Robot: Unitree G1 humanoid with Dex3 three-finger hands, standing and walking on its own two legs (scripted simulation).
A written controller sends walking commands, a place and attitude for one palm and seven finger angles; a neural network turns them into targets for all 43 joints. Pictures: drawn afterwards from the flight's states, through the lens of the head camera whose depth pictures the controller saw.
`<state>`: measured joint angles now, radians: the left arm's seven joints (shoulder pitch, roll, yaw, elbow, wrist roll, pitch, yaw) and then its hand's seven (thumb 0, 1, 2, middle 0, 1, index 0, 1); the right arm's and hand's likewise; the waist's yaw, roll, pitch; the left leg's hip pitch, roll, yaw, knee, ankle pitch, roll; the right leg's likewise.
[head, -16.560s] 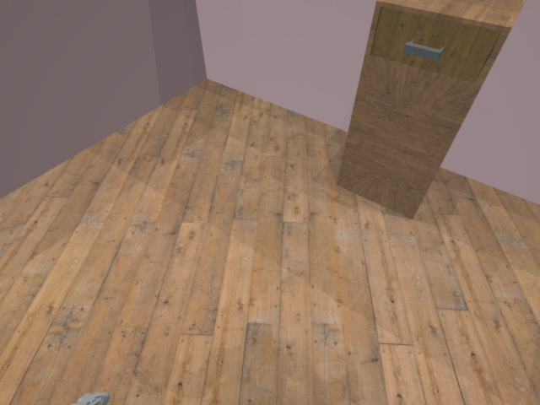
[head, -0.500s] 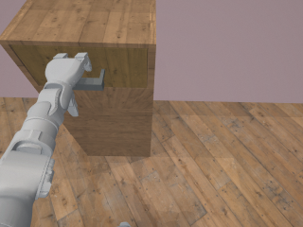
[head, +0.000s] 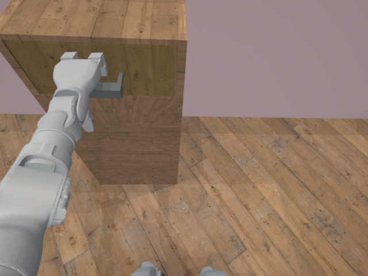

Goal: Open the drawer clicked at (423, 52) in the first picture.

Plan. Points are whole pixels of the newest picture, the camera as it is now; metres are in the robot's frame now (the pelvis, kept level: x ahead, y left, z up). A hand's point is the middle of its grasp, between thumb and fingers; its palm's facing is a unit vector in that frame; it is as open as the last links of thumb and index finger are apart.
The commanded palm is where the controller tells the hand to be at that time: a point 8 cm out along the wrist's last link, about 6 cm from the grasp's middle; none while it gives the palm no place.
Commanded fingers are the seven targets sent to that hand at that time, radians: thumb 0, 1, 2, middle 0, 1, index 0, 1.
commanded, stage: lower the fingers behind the handle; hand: left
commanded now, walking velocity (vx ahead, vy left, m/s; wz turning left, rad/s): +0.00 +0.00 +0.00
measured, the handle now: (99, 82) +0.56 +0.17 +0.06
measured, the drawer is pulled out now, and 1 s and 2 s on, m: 0.00 0.00 0.00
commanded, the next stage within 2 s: lift the fingers back up to retry in 0.34 s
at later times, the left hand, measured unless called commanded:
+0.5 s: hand (87, 92) +0.52 +0.19 +0.07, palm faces -0.02 -0.02 -1.00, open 13.7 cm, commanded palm +0.51 +0.19 +0.11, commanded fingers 0.00 -0.50 0.30 -0.30 -1.20 -0.30 -1.20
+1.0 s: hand (81, 80) +0.52 +0.19 +0.11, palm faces -0.02 -0.07 -1.00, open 13.6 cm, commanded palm +0.50 +0.19 +0.18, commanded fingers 0.00 -0.50 0.30 -0.30 -1.20 -0.30 -1.20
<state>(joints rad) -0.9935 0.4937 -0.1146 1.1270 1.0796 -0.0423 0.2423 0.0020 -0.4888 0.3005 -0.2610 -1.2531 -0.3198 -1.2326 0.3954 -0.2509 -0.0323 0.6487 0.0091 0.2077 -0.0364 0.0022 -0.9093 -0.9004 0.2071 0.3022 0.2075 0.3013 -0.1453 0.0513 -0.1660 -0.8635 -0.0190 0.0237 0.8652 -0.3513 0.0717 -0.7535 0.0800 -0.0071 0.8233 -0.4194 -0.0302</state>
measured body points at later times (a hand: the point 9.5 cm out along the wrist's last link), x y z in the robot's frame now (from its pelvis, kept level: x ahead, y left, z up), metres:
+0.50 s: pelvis -0.02 +0.01 -0.01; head +0.08 +0.02 +0.43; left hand +0.51 +0.19 +0.13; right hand -0.05 -0.26 -0.12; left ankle +0.03 +0.07 -0.69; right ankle -0.02 -0.11 -0.69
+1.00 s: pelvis +0.01 +0.01 +0.01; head +0.09 +0.01 +0.46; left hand +0.51 +0.19 +0.16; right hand +0.00 -0.26 -0.11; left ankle +0.03 +0.07 -0.69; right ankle -0.02 -0.11 -0.69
